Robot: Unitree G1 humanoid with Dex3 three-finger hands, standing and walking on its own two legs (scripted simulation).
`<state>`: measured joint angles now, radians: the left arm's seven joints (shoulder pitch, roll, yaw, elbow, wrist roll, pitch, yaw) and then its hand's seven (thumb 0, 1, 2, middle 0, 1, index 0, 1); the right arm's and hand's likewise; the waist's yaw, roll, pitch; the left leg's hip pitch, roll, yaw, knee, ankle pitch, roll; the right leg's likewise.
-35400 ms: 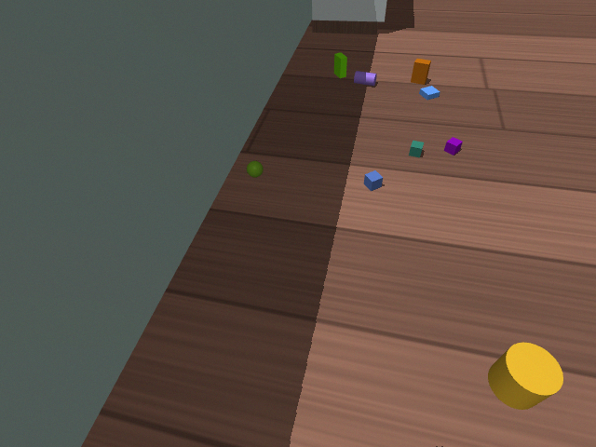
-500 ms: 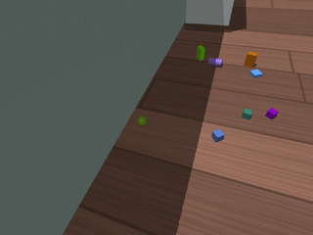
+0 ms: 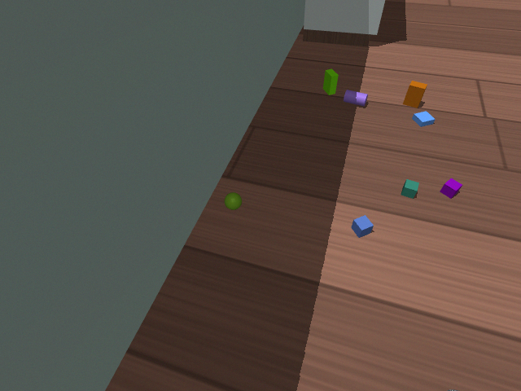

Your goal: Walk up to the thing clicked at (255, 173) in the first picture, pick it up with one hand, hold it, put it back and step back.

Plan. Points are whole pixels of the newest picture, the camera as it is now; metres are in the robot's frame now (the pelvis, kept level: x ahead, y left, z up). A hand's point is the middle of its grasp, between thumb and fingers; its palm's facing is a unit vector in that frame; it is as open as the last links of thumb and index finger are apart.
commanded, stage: step back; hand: left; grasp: from above
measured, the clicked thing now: (233, 201) +1.03 +0.22 -0.72
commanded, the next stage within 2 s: stand in 0.12 s
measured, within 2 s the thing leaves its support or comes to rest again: neither
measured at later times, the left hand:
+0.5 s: hand out of the picture +0.10 +0.24 -0.14, palm faces -0.02 -0.94 -0.33, open 7.3 cm
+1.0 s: hand out of the picture +0.04 +0.25 -0.14, palm faces -0.01 -0.94 -0.34, open 7.3 cm
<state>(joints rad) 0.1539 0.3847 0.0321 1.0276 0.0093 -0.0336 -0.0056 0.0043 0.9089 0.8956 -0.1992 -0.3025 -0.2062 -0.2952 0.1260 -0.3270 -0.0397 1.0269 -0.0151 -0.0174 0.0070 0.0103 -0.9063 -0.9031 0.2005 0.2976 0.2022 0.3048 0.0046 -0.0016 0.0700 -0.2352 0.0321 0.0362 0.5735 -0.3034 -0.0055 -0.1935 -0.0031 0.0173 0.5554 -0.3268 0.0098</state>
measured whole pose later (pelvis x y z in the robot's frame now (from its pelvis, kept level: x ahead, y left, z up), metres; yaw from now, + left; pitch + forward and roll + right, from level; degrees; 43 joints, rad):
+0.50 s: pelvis -0.01 -0.01 +0.02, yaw +0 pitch -3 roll +0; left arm 0.05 0.34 0.00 1.12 0.00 -0.02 -0.01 0.00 0.91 0.90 -0.20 -0.30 -0.21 -0.30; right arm 0.05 -0.35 -0.01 1.12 0.00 -0.01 0.00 0.01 -0.91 -0.90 0.20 0.30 0.20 0.30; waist -0.01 0.00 0.08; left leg -0.12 0.03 0.03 0.34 -0.17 -0.02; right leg -0.08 0.00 0.01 0.34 -0.21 0.01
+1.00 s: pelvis -0.02 -0.01 +0.02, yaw +1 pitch -3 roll +0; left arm 0.13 0.35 0.00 1.15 0.01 -0.02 -0.01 0.00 0.91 0.90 -0.20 -0.30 -0.21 -0.30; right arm 0.11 -0.35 -0.01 1.15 -0.01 -0.01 0.01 0.01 -0.91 -0.90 0.20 0.30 0.20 0.30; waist -0.01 0.01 0.06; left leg -0.14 0.03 0.02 0.32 -0.14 -0.02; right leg -0.11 0.00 0.00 0.32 -0.17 0.00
